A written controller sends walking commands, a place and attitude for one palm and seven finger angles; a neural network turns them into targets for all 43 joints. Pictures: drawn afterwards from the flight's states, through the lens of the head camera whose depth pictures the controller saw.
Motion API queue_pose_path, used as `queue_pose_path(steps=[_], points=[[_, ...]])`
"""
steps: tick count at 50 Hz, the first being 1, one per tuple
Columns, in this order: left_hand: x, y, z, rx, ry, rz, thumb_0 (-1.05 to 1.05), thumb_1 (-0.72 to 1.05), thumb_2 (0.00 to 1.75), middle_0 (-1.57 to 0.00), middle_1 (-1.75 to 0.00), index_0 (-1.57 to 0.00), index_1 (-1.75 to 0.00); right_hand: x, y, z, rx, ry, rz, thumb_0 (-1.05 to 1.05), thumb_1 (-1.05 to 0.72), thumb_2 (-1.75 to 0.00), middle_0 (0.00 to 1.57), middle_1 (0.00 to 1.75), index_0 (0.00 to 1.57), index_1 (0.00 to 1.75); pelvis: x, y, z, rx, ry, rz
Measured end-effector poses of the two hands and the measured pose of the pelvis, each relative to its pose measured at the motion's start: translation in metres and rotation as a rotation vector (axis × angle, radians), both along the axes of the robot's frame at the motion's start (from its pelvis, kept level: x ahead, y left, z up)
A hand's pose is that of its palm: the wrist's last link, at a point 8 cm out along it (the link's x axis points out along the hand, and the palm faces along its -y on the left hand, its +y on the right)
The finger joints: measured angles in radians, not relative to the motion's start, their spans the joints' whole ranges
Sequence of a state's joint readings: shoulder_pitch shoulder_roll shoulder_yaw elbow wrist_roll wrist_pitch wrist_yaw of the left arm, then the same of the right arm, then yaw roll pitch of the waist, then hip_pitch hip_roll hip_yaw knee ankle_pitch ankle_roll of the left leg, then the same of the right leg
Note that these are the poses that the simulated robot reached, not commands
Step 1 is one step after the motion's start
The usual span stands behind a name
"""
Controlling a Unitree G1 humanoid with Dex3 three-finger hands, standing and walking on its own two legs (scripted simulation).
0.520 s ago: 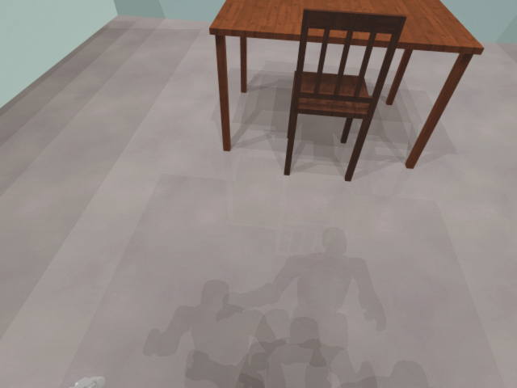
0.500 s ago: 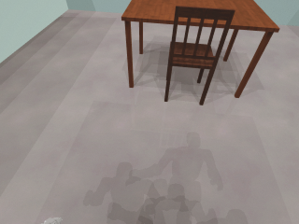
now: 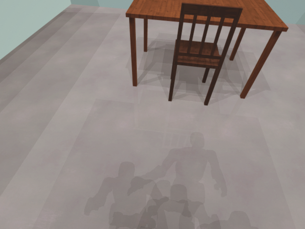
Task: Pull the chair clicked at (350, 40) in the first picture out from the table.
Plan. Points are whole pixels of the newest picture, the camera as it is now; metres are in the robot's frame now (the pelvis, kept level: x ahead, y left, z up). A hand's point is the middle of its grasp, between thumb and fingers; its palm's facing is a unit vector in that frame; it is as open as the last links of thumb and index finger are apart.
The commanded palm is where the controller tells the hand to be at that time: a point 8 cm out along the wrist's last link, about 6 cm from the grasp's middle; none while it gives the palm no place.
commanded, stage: stand and wait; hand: left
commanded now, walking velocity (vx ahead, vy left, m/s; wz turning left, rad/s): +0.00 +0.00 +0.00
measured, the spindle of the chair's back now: (204, 36) +1.36 -0.29 -0.11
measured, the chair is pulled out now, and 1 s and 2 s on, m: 0.00 0.00 0.00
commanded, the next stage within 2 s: look at it before walking up in 0.30 s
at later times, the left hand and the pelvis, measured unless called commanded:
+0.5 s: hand out of the picture +0.08 +0.25 -0.16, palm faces -0.03 -0.95 -0.32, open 7.4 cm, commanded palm none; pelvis +0.00 +0.00 +0.00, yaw +0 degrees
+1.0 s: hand out of the picture +0.07 +0.24 -0.16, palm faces -0.03 -0.95 -0.32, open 7.4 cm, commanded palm none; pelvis +0.01 +0.00 +0.00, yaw +0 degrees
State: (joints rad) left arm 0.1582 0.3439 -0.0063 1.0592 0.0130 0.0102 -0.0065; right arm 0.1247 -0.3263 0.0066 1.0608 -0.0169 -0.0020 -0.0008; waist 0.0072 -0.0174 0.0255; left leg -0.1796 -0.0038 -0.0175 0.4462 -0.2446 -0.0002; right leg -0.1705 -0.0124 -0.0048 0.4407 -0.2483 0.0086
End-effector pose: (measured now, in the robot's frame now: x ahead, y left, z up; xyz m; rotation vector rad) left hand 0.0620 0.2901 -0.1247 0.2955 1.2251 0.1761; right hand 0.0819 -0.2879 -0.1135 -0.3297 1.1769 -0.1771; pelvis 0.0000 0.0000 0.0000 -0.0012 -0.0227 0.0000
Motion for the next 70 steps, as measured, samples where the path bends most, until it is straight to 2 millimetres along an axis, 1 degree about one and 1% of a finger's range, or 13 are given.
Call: queue_pose_path(steps=[6, 12, 24, 44, 57, 61, 65, 68, 70], points=[[-0.002, 0.002, 0.001, 0.006, 0.010, 0.001, 0.01, 0.90, 0.89, -0.20, -0.30, -0.21, -0.30, -0.009, -0.002, -0.001, -0.001, 0.026, -0.012, 0.01, -0.91, -0.90, 0.20, 0.30, 0.21, 0.30, 0.000, 0.000, 0.001, 0.000, -0.001, -0.001], [0.002, 0.003, 0.002, 0.006, 0.002, -0.006, 0.01, 0.90, 0.89, -0.20, -0.30, -0.21, -0.30, -0.011, -0.001, -0.001, 0.003, 0.028, -0.019, 0.01, -0.91, -0.90, 0.20, 0.30, 0.21, 0.30, -0.001, 0.001, 0.002, 0.000, -0.003, -0.003], [0.011, 0.001, 0.004, 0.000, -0.019, -0.015, 0.00, 0.90, 0.89, -0.20, -0.30, -0.21, -0.30, -0.008, 0.002, 0.000, 0.007, 0.017, -0.017, 0.00, -0.91, -0.90, 0.20, 0.30, 0.21, 0.30, 0.000, 0.002, 0.003, 0.001, -0.003, -0.004], [0.003, 0.000, 0.004, 0.005, 0.020, 0.000, 0.00, 0.90, 0.89, -0.20, -0.30, -0.21, -0.30, -0.002, 0.000, -0.001, 0.010, 0.033, -0.012, 0.00, -0.91, -0.90, 0.20, 0.30, 0.21, 0.30, 0.005, -0.001, 0.004, 0.003, 0.001, -0.002], [0.007, -0.006, 0.003, 0.008, 0.026, 0.001, 0.00, 0.90, 0.89, -0.20, -0.30, -0.21, -0.30, 0.003, -0.001, -0.003, 0.011, 0.015, -0.029, 0.00, -0.91, -0.90, 0.20, 0.30, 0.21, 0.30, 0.008, -0.004, 0.003, 0.004, 0.004, -0.028], [0.007, -0.018, -0.005, -0.008, 0.054, -0.023, 0.00, 0.90, 0.89, -0.20, -0.30, -0.20, -0.30, -0.006, 0.006, -0.010, 0.034, -0.001, -0.072, 0.00, -0.91, -0.90, 0.20, 0.30, 0.20, 0.30, 0.004, -0.005, -0.002, 0.009, 0.007, -0.069], [0.006, -0.034, -0.013, -0.030, 0.077, -0.060, 0.00, 0.91, 0.89, -0.20, -0.30, -0.20, -0.30, -0.024, 0.011, -0.022, 0.070, 0.001, -0.124, 0.00, -0.91, -0.90, 0.20, 0.30, 0.20, 0.30, -0.002, -0.011, -0.009, 0.025, 0.008, -0.114], [0.007, -0.049, -0.017, -0.041, 0.092, -0.087, 0.00, 0.91, 0.89, -0.20, -0.30, -0.20, -0.30, -0.042, 0.009, -0.034, 0.106, 0.009, -0.170, 0.00, -0.91, -0.90, 0.20, 0.30, 0.21, 0.30, -0.003, -0.019, -0.014, 0.036, 0.001, -0.165], [0.007, -0.061, -0.019, -0.046, 0.088, -0.102, 0.00, 0.91, 0.89, -0.20, -0.30, -0.20, -0.30, -0.053, 0.003, -0.045, 0.127, 0.020, -0.197, 0.00, -0.90, -0.90, 0.20, 0.30, 0.21, 0.30, 0.000, -0.027, -0.020, 0.030, 0.000, -0.189]])
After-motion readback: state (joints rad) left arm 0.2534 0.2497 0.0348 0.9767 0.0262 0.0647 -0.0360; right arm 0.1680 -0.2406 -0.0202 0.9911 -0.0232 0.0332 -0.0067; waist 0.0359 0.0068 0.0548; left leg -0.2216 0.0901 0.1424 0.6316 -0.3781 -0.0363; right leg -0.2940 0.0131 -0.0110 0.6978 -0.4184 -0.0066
